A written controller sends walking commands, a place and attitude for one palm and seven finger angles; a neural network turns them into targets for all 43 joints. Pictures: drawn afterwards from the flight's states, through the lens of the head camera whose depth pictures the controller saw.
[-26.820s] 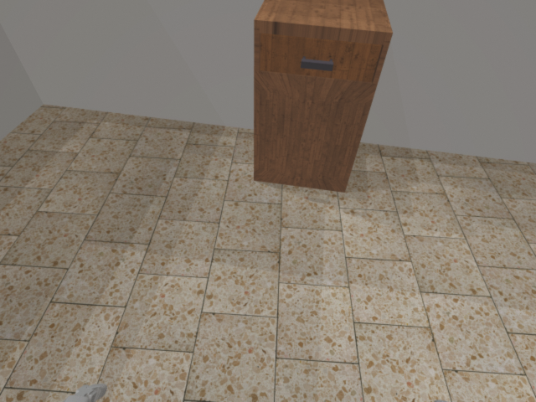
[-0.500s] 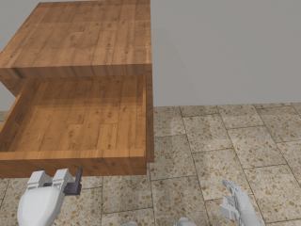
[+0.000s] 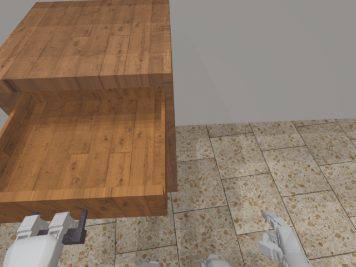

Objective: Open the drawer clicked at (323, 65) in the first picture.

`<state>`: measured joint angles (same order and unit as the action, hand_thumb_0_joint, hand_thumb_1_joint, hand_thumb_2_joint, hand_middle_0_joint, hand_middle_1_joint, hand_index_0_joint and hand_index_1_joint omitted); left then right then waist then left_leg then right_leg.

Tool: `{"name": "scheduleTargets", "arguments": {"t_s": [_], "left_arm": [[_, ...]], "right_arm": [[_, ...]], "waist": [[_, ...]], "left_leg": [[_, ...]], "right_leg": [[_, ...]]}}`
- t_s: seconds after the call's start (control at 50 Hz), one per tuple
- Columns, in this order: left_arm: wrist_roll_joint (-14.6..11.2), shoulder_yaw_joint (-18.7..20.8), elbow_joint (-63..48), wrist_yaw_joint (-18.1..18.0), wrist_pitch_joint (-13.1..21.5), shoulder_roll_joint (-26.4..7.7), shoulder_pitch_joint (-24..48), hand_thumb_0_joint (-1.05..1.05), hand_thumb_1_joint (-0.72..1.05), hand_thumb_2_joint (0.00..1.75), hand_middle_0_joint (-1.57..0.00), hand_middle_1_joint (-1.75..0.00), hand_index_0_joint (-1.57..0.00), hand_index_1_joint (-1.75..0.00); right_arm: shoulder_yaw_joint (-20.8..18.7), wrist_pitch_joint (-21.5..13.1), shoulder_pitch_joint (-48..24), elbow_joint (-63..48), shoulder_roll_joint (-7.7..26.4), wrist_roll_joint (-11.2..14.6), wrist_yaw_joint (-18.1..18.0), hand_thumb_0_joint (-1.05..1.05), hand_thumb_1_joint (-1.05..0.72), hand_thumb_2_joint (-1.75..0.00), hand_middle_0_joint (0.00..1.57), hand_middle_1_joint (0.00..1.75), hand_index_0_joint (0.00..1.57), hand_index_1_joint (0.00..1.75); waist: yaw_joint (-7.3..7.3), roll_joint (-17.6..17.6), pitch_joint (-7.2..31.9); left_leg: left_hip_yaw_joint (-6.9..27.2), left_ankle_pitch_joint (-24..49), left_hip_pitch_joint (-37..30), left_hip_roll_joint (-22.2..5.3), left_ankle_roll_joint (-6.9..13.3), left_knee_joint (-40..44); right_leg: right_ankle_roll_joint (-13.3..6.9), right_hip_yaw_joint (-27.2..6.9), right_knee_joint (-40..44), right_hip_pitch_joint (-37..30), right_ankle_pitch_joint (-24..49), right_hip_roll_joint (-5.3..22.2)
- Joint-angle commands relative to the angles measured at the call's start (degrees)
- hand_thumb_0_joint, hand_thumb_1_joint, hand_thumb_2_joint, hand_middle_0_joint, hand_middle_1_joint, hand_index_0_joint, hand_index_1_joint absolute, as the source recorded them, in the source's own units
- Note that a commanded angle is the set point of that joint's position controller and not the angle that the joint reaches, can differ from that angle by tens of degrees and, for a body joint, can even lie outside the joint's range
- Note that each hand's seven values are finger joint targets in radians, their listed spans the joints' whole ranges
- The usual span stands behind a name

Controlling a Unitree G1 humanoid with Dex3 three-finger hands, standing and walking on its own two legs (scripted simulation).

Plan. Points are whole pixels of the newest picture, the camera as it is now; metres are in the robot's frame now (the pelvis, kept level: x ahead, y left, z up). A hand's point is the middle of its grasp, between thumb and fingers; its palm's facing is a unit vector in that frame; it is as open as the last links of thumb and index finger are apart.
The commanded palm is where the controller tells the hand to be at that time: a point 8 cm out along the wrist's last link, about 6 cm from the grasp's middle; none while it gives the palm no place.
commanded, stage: open the thumb to release the handle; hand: left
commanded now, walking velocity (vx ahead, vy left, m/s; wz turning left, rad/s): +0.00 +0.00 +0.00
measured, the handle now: (56, 226) +0.19 +0.28 +0.00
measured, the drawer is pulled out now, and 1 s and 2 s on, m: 0.30 0.30 0.30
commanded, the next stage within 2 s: lift the hand off the handle in 0.50 s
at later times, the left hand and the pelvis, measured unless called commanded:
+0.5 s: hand (52, 258) +0.14 +0.27 -0.01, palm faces -0.06 -0.04 -1.00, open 12.2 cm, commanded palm +0.11 +0.27 +0.03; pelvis -0.01 -0.01 +0.00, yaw +2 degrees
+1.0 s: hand (56, 252) +0.15 +0.26 -0.01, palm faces -0.05 -0.04 -1.00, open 13.7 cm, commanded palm +0.14 +0.26 +0.05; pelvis -0.01 -0.01 +0.00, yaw +2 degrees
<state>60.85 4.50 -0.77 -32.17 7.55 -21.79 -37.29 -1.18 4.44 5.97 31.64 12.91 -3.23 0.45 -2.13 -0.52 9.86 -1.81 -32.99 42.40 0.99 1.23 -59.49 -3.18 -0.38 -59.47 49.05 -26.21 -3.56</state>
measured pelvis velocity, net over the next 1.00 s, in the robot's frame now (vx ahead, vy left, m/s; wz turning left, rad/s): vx -0.01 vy -0.01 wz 0.04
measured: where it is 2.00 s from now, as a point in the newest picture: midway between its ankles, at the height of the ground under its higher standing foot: outside the picture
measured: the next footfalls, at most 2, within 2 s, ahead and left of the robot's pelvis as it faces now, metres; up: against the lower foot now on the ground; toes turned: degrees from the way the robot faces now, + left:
none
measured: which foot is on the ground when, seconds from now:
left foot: down 0.00-1.00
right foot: down 0.00-1.00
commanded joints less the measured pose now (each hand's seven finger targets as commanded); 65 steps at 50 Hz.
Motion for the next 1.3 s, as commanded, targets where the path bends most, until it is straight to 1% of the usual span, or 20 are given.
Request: {"name": "scheduleTargets", "arguments": {"t_s": [0.0, 0.02, 0.04, 0.08, 0.12, 0.32, 0.38, 0.56, 0.58, 0.6, 0.68, 0.78, 0.84, 0.92, 0.96, 1.04, 1.1, 1.18, 1.26, 1.28], "left_arm": [[0.2, 11.2, -7.1, -5.2, 0.5, -10.6, 3.4, 0.0, 0.83, 0.87, -0.4, -1.34, -0.4, -1.34], [0.3, 10.3, -4.3, -5.3, 0.6, -9.5, 1.4, 0.0, 0.76, 0.84, -0.39, -1.34, -0.39, -1.34], [0.2, 11.5, -4.4, -5.6, 0.7, -10.2, -0.6, 0.0, 0.69, 0.81, -0.38, -1.33, -0.38, -1.33], [-0.2, 12.0, -6.5, -5.9, 0.3, -10.9, -0.4, 0.0, 0.55, 0.75, -0.38, -1.31, -0.38, -1.31], [-0.5, 10.3, -7.3, -5.8, -0.9, -9.8, -0.2, 0.0, 0.41, 0.69, -0.36, -1.3, -0.36, -1.3], [-1.1, 6.8, -5.1, -3.4, -4.3, -9.2, 3.4, 0.0, -0.29, 0.39, -0.32, -1.22, -0.32, -1.22], [-1.5, 8.8, -3.7, -3.1, -3.8, -10.8, 1.3, 0.0, -0.5, 0.3, -0.3, -1.2, -0.3, -1.2], [-1.1, 8.8, -3.1, -3.2, -1.8, -10.8, 3.6, 0.0, -0.5, 0.3, -0.3, -1.2, -0.3, -1.2], [-0.9, 2.2, -3.8, -2.7, -2.0, -4.6, 2.1, 0.0, -0.5, 0.3, -0.3, -1.2, -0.3, -1.2], [-1.0, 2.2, -4.3, -2.6, -1.9, -5.4, 4.7, 0.0, -0.5, 0.3, -0.3, -1.2, -0.3, -1.2], [-0.4, 4.5, -3.1, -3.0, -2.4, -7.8, 7.4, 0.0, -0.5, 0.3, -0.3, -1.2, -0.3, -1.2], [0.6, 4.2, -3.9, -3.0, -3.4, -8.5, 9.8, 0.0, -0.5, 0.3, -0.3, -1.2, -0.3, -1.2], [0.3, 2.0, -3.9, -2.3, -4.0, -7.2, 13.9, 0.0, -0.5, 0.3, -0.3, -1.2, -0.3, -1.2], [-0.8, 3.8, -6.9, -1.6, -4.3, -9.2, 10.2, 0.0, -0.5, 0.3, -0.3, -1.2, -0.3, -1.2], [-1.4, 4.8, -9.2, -1.2, -4.6, -10.7, 10.8, 0.0, -0.5, 0.3, -0.3, -1.2, -0.3, -1.2], [-2.0, 4.6, -9.3, -0.1, -4.9, -10.5, 11.0, 0.0, -0.5, 0.3, -0.3, -1.2, -0.3, -1.2], [-2.6, 5.4, -8.3, 0.9, -5.0, -10.5, 9.1, 0.0, -0.5, 0.3, -0.3, -1.2, -0.3, -1.2], [-4.0, 7.2, -11.7, 2.2, -4.3, -12.8, 10.0, 0.0, -0.5, 0.3, -0.3, -1.2, -0.3, -1.2], [-4.8, 7.6, -12.5, 3.3, -3.4, -12.9, 9.6, 0.0, -0.5, 0.3, -0.3, -1.2, -0.3, -1.2], [-4.6, 7.3, -13.4, 3.6, -3.0, -12.6, 9.2, 0.0, -0.5, 0.3, -0.3, -1.2, -0.3, -1.2]], "right_arm": [[-3.0, -3.4, -4.9, -7.3, 6.8, -0.9, -1.4, 0.0, -0.9, -0.9, 0.2, 0.3, 0.2, 0.3], [-2.8, -3.7, -4.7, -6.7, 6.6, -0.9, -1.5, 0.0, -0.9, -0.9, 0.2, 0.3, 0.2, 0.3], [-3.1, -3.8, -4.7, -6.9, 6.7, -0.9, -1.4, 0.0, -0.9, -0.9, 0.2, 0.3, 0.2, 0.3], [-3.4, -3.6, -3.9, -7.3, 7.0, -0.8, -1.3, 0.0, -0.9, -0.9, 0.2, 0.3, 0.2, 0.3], [-3.6, -3.1, -3.8, -7.5, 7.0, -0.5, -1.4, 0.0, -0.9, -0.9, 0.2, 0.3, 0.2, 0.3], [-2.2, -2.5, -5.1, -8.1, 6.9, 0.8, -2.7, 0.0, -0.9, -0.9, 0.2, 0.3, 0.2, 0.3], [-1.8, -2.8, -5.3, -7.7, 6.6, 0.9, -3.0, 0.0, -0.9, -0.9, 0.2, 0.3, 0.2, 0.3], [-2.2, -3.4, -5.4, -7.6, 6.9, 0.6, -2.5, 0.0, -0.9, -0.9, 0.2, 0.3, 0.2, 0.3], [-2.3, -3.9, -4.8, -8.2, 6.5, 0.2, -1.9, 0.0, -0.9, -0.9, 0.2, 0.3, 0.2, 0.3], [-2.6, -4.1, -4.4, -8.1, 6.9, 0.3, -1.8, 0.0, -0.9, -0.9, 0.2, 0.3, 0.2, 0.3], [-2.6, -4.4, -4.3, -7.8, 7.2, 0.2, -2.3, 0.0, -0.9, -0.9, 0.2, 0.3, 0.2, 0.3], [-2.5, -4.5, -3.9, -7.7, 7.4, 0.3, -2.4, 0.0, -0.9, -0.9, 0.2, 0.3, 0.2, 0.3], [-2.5, -4.7, -3.6, -7.4, 7.5, 0.4, -2.6, 0.0, -0.9, -0.9, 0.2, 0.3, 0.2, 0.3], [-2.2, -5.0, -3.3, -8.3, 7.2, 0.6, -2.9, 0.0, -0.9, -0.9, 0.2, 0.3, 0.2, 0.3], [-1.9, -5.0, -3.6, -8.6, 7.3, 0.8, -3.1, 0.0, -0.9, -0.9, 0.2, 0.3, 0.2, 0.3], [-1.5, -5.0, -3.7, -8.3, 7.0, 1.0, -3.2, 0.0, -0.9, -0.9, 0.2, 0.3, 0.2, 0.3], [-1.5, -5.1, -3.6, -8.4, 6.9, 1.3, -3.1, 0.0, -0.9, -0.9, 0.2, 0.3, 0.2, 0.3], [-1.5, -5.4, -3.7, -8.6, 7.0, 1.4, -3.2, 0.0, -0.9, -0.9, 0.2, 0.3, 0.2, 0.3], [-1.4, -5.6, -4.0, -8.7, 7.0, 1.5, -3.1, 0.0, -0.9, -0.9, 0.2, 0.3, 0.2, 0.3], [-1.5, -5.7, -4.0, -8.7, 6.9, 1.5, -3.0, 0.0, -0.9, -0.9, 0.2, 0.3, 0.2, 0.3]], "waist": [[-1.92, -2.1, 9.7], [-1.7, -2.2, 8.7], [-2.8, -2.0, 10.3], [-2.86, -1.9, 14.5], [-2.3, -1.5, 15.1], [-1.7, 0.8, 9.3], [-2.73, 1.0, 10.1], [-1.84, -0.5, 8.2], [-1.14, -1.9, 8.6], [-0.27, -0.6, 8.0], [-0.54, 1.6, 9.5], [-0.62, -1.4, 11.1], [0.64, -0.3, 9.9], [-0.77, -0.4, 12.6], [-0.53, 0.0, 13.0], [0.08, 0.3, 8.0], [-0.4, 1.2, 6.7], [-0.77, -1.5, 7.9], [-0.33, -0.6, 5.8], [-0.72, -2.2, 5.5]], "left_leg": [[3.1, 17.9, 0.1, 1.6, 0.3, 4.5], [3.0, 18.0, 0.2, 1.6, 0.2, 4.3], [2.7, 18.6, -0.3, 1.6, 0.1, 4.1], [2.7, 21.4, -2.1, 1.7, -0.1, 3.9], [2.7, 22.2, -2.9, 1.7, -0.4, 4.1], [2.3, 16.0, -1.5, 1.6, 0.3, 7.8], [2.0, 15.7, -1.0, 1.8, 0.5, 8.0], [2.1, 13.7, 0.1, 1.7, 0.7, 7.7], [2.0, 14.0, -1.2, 1.8, 0.7, 7.6], [2.3, 14.1, -1.7, 1.5, 0.7, 7.4], [2.2, 12.7, 0.1, 1.5, 0.8, 6.8], [2.2, 14.2, -2.0, 1.6, 0.6, 7.2], [2.3, 13.4, -2.4, 1.3, 0.8, 7.4], [1.9, 15.9, -4.5, 1.5, 0.9, 8.7], [2.0, 16.7, -5.4, 1.5, 1.0, 9.4], [2.1, 14.7, -5.8, 1.2, 1.1, 11.3], [2.1, 14.7, -6.2, 1.2, 1.1, 12.5], [2.0, 15.6, -9.0, 1.1, 1.1, 14.2], [2.4, 15.7, -10.0, 0.9, 1.1, 15.5], [2.3, 16.0, -11.1, 0.8, 1.0, 16.0]], "right_leg": [[-0.4, -2.4, 5.8, -8.6, 17.1, 1.9], [-0.6, -2.0, 5.8, -7.8, 17.0, 1.7], [-0.7, -2.5, 5.7, -8.3, 17.3, 1.6], [-0.6, -2.2, 5.0, -10.0, 20.4, 1.5], [-0.5, -1.6, 5.2, -10.2, 20.6, 1.5], [0.0, -2.3, 9.8, -12.8, 15.7, 2.0], [0.0, -3.4, 10.4, -15.3, 16.3, 2.3], [-0.2, -3.8, 11.1, -13.2, 13.1, 2.5], [-0.2, -2.9, 10.7, -12.1, 13.1, 2.4], [-0.2, -2.4, 10.7, -10.6, 12.7, 2.3], [0.3, -2.6, 10.6, -11.4, 11.2, 2.6], [0.0, -2.3, 10.1, -11.3, 12.5, 2.5], [0.3, -1.8, 11.1, -10.5, 11.2, 2.5], [0.2, -2.4, 11.9, -15.1, 15.2, 2.6], [0.2, -3.0, 12.8, -16.8, 16.8, 2.8], [0.5, -2.6, 15.2, -16.2, 13.6, 2.9], [0.5, -3.0, 16.5, -18.1, 14.2, 3.0], [0.5, -3.4, 17.8, -20.3, 15.0, 3.4], [0.5, -3.4, 19.4, -20.6, 14.4, 3.4], [0.4, -3.0, 19.4, -20.0, 14.0, 3.3]]}}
